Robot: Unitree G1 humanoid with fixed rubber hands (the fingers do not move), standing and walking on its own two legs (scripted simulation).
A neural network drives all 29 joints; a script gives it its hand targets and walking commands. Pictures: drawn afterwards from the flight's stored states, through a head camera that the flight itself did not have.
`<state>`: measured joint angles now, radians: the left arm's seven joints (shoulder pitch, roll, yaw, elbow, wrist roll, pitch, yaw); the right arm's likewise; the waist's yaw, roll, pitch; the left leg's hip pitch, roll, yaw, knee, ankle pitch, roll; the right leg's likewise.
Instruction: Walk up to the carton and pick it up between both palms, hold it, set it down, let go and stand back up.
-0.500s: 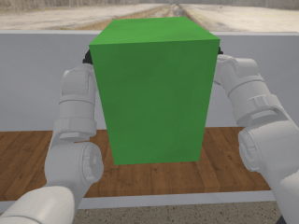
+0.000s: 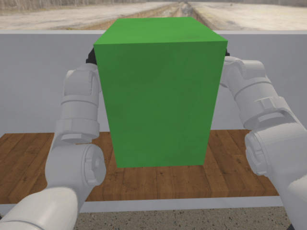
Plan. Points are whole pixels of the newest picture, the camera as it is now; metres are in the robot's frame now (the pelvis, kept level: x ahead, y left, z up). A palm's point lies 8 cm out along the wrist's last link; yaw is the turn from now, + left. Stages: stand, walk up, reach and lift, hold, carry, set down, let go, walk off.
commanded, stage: hold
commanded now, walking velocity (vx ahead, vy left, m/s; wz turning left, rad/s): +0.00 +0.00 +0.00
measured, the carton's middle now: (157, 85) +0.39 +0.00 +0.28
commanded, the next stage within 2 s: none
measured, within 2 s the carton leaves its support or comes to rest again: neither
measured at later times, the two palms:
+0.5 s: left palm (92, 72) +0.36 +0.16 +0.33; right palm (222, 65) +0.36 -0.15 +0.34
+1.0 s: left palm (94, 76) +0.37 +0.16 +0.31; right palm (220, 68) +0.37 -0.15 +0.33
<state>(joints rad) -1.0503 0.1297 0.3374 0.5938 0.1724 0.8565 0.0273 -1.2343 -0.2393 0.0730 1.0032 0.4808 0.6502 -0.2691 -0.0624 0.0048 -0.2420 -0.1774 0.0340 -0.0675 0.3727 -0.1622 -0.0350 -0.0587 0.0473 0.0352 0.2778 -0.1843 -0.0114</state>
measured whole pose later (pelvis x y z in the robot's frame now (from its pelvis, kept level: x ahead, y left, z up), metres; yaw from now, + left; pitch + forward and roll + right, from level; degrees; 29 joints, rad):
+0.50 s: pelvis +0.00 +0.00 +0.00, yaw +0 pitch -3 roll -1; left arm -1.05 0.12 0.37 0.59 0.18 0.85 0.02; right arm -1.24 -0.24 0.09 1.00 0.50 0.67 -0.28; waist -0.05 0.01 -0.24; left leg -0.16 0.04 -0.07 0.37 -0.16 -0.04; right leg -0.04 0.05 0.04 0.27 -0.18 -0.01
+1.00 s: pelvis +0.00 +0.00 +0.00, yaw +0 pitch -2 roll -2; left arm -1.01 0.11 0.32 0.54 0.18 0.86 0.04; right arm -1.21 -0.26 0.10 0.98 0.52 0.65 -0.27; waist -0.06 0.00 -0.24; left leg -0.17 0.03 -0.07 0.38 -0.18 -0.03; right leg -0.05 0.05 0.05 0.26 -0.18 -0.01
